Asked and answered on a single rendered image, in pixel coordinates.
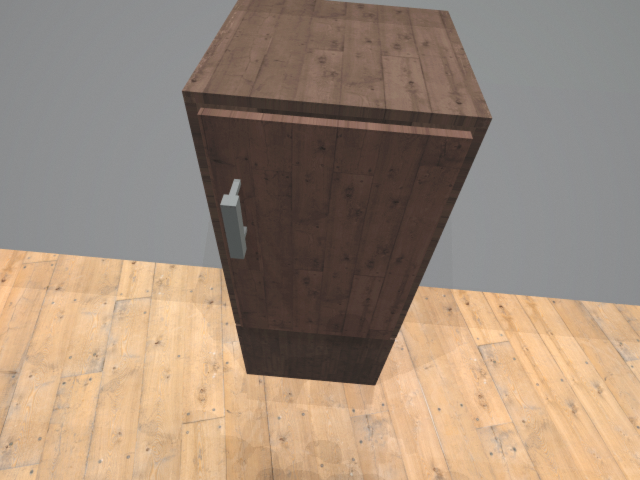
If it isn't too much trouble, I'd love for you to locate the cupboard door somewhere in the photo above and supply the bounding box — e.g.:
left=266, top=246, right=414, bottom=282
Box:
left=197, top=108, right=473, bottom=340

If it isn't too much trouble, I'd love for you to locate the handle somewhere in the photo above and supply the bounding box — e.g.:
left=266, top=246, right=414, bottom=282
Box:
left=220, top=179, right=247, bottom=259

